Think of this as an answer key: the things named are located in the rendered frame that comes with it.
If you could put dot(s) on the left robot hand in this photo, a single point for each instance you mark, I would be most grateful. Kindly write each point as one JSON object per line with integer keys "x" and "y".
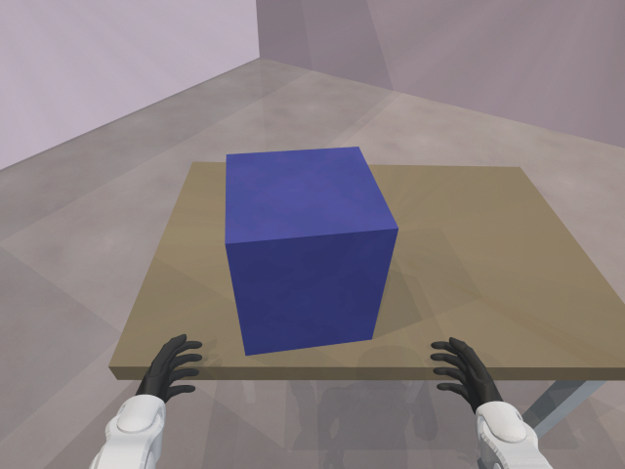
{"x": 160, "y": 374}

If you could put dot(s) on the robot left forearm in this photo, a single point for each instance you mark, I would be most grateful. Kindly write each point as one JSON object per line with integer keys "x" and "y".
{"x": 133, "y": 438}

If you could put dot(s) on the carton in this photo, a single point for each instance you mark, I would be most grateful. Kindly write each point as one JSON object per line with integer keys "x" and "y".
{"x": 309, "y": 239}

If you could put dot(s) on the right robot hand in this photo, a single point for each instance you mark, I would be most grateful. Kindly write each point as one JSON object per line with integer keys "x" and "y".
{"x": 478, "y": 387}

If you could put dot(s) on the table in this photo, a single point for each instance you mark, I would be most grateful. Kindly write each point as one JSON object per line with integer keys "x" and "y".
{"x": 480, "y": 256}

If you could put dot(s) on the robot right forearm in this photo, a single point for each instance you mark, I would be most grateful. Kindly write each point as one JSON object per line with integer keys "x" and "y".
{"x": 506, "y": 442}

